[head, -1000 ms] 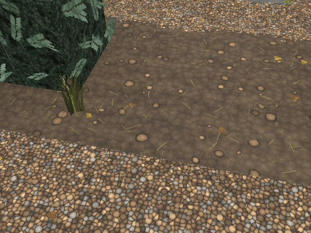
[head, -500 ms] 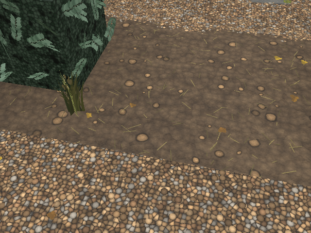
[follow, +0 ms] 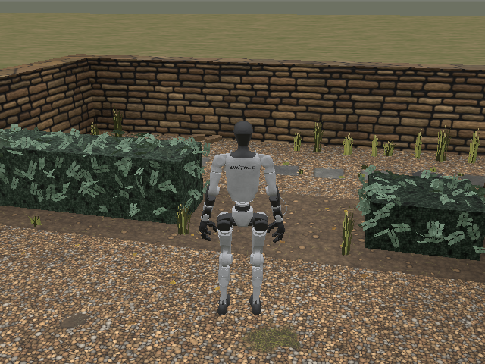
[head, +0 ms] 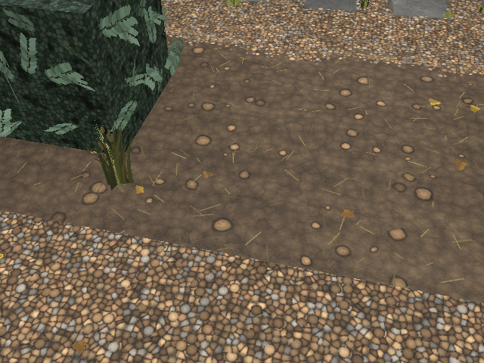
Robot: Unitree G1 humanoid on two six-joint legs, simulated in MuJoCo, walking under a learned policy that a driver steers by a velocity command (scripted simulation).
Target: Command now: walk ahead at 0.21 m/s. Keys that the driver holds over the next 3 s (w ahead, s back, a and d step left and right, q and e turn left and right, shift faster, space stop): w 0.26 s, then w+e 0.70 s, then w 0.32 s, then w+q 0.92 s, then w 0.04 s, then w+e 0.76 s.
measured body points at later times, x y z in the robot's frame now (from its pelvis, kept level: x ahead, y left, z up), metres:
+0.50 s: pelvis +0.18 +0.01 -0.02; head +0.20 +0.01 +0.43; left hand +0.34 +0.26 -0.15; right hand +0.05 -0.22 -0.16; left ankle +0.01 +0.12 -0.74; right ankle +0.30 -0.13 -0.70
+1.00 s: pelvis +0.52 -0.10 -0.19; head +0.57 -0.11 +0.26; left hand +0.57 +0.15 -0.34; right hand +0.60 -0.37 -0.31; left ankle +0.72 -0.02 -0.88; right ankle +0.45 -0.14 -0.92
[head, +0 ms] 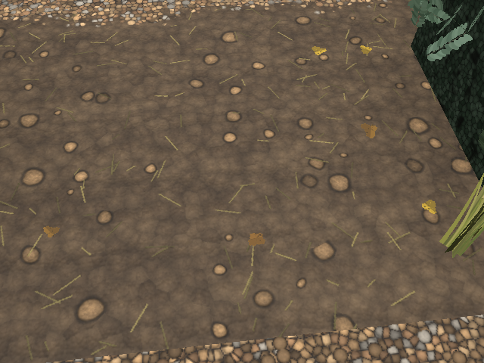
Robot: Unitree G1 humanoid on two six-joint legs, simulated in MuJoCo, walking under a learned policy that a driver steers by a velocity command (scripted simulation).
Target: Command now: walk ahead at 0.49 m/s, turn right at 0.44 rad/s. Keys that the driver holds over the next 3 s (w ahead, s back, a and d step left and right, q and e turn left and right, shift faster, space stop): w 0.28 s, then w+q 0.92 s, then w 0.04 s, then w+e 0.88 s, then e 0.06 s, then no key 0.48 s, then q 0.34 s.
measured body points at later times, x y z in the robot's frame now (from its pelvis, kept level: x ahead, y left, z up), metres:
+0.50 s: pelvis +0.27 +0.03 +0.01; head +0.29 +0.04 +0.46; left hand +0.44 +0.25 -0.11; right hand +0.18 -0.20 -0.13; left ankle +0.20 +0.13 -0.73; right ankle +0.39 -0.11 -0.69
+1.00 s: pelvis +0.51 +0.01 +0.01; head +0.54 +0.01 +0.46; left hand +0.40 +0.23 -0.13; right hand +0.73 -0.17 -0.11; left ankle +0.60 +0.16 -0.68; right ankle +0.43 -0.09 -0.73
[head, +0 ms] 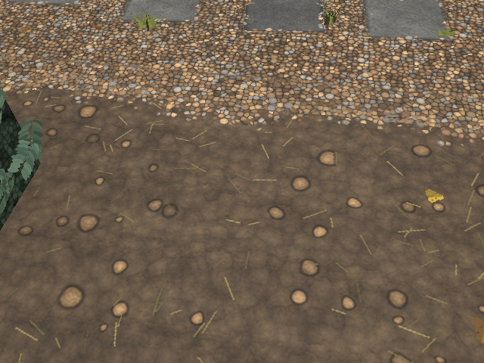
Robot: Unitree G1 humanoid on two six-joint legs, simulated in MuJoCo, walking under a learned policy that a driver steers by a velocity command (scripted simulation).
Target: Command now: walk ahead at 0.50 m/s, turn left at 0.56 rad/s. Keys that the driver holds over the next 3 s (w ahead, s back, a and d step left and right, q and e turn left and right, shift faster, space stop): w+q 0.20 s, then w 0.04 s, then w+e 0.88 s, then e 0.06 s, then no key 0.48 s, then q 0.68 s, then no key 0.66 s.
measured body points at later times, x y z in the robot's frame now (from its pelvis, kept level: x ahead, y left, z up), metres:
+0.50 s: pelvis +0.26 +0.06 +0.00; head +0.27 +0.08 +0.45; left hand +0.32 +0.32 -0.14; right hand +0.30 -0.20 -0.13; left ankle +0.18 +0.08 -0.74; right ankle +0.42 -0.09 -0.67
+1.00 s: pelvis +0.53 +0.03 +0.00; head +0.56 +0.02 +0.45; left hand +0.59 +0.31 -0.12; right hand +0.66 -0.23 -0.11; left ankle +0.66 +0.21 -0.67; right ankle +0.50 +0.00 -0.74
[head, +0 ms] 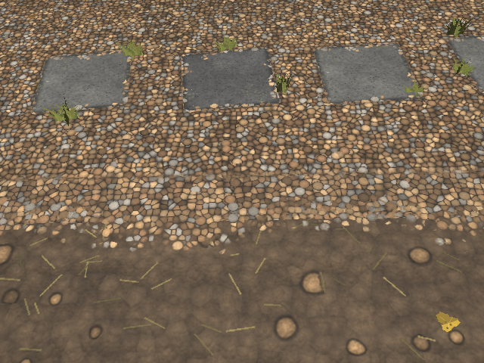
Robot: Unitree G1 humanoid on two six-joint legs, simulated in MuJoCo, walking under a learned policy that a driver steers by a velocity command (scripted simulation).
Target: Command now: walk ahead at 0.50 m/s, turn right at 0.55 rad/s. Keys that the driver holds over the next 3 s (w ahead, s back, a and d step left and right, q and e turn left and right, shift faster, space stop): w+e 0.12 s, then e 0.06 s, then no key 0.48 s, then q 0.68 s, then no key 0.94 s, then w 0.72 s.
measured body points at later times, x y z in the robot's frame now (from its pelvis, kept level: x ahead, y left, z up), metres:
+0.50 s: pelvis +0.21 +0.05 +0.00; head +0.25 +0.06 +0.45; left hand +0.37 +0.29 -0.14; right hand +0.24 -0.22 -0.12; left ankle +0.29 +0.13 -0.74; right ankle +0.18 -0.08 -0.69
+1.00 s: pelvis +0.23 +0.04 -0.02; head +0.25 +0.05 +0.43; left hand +0.36 +0.30 -0.15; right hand +0.25 -0.24 -0.14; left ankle +0.29 +0.13 -0.74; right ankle +0.21 -0.08 -0.74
